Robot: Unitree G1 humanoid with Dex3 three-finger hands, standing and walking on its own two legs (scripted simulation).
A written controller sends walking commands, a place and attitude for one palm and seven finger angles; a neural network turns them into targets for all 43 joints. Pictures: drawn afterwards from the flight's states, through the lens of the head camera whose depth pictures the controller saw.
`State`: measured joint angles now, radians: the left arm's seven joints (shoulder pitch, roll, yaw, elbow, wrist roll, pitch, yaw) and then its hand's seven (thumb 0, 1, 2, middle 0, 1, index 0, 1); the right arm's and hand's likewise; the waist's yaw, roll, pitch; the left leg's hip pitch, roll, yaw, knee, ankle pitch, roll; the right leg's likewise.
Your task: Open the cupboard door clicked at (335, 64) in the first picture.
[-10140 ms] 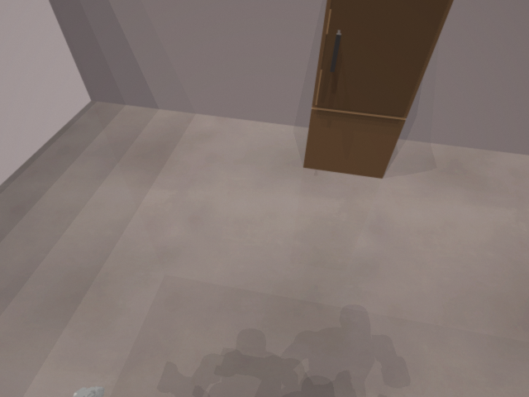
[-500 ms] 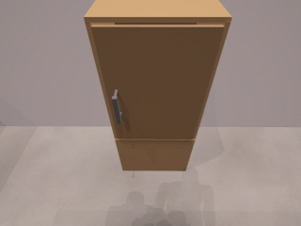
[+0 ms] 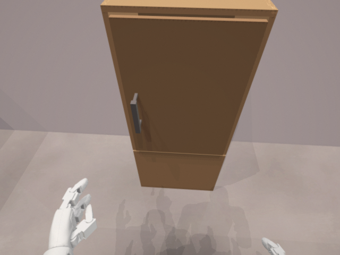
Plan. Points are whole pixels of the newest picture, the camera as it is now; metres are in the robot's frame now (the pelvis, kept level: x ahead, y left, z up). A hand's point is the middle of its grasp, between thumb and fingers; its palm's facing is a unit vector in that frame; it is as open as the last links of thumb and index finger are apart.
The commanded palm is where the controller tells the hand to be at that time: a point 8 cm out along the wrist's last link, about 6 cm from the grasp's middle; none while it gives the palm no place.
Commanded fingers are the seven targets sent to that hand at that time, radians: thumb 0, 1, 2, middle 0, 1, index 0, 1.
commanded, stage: raise the hand with hooked fingers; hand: left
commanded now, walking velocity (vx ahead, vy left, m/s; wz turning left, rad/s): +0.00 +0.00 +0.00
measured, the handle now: (137, 114) +0.59 +0.13 -0.05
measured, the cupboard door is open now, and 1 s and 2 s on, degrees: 0 0 0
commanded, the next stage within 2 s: move the hooked fingers beside the handle in 1.90 s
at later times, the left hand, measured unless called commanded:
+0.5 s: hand (100, 225) +0.21 +0.17 -0.05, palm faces -0.07 -1.00 -0.06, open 10.3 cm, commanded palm +0.19 +0.23 -0.04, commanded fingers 0.00 0.06 0.54 -0.26 -0.84 -0.26 -0.84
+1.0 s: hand (83, 209) +0.25 +0.23 -0.05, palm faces -0.04 -1.00 -0.07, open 13.2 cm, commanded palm +0.23 +0.28 -0.04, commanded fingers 0.00 -0.50 0.30 -0.30 -1.20 -0.30 -1.20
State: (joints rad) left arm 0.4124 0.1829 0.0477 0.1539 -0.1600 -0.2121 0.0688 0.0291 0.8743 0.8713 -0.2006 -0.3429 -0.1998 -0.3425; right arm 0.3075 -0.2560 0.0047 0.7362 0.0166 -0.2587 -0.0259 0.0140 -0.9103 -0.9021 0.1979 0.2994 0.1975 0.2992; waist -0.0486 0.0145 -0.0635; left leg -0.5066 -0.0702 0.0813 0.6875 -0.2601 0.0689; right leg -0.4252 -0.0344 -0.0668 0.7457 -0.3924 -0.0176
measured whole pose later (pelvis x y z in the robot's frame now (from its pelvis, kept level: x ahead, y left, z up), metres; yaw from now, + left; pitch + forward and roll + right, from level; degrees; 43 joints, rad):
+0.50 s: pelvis -0.01 -0.05 -0.09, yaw -1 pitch +18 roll -3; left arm 0.31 0.30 0.26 0.13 -0.35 -0.44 -0.47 0.01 0.28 0.64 -0.24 -0.69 -0.24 -0.69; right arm 0.16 -0.21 0.03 0.58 0.03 -0.19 -0.04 0.02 -0.91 -0.90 0.20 0.30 0.20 0.30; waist 0.04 0.03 -0.16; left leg -1.11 0.04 -0.02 1.30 -0.50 0.02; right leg -0.96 0.05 -0.18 1.25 -0.61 -0.09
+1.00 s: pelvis +0.00 -0.01 -0.08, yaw -2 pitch +19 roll -4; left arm 0.23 0.34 0.31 0.23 -0.34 -0.47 -0.42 0.00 -0.30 0.39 -0.29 -1.07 -0.28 -1.07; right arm 0.23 -0.27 0.00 0.54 0.03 -0.20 -0.04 0.02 -0.91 -0.90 0.20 0.30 0.20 0.30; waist -0.02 0.02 -0.17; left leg -1.08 0.02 0.03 1.23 -0.48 0.08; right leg -0.94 0.03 -0.12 1.18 -0.57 -0.04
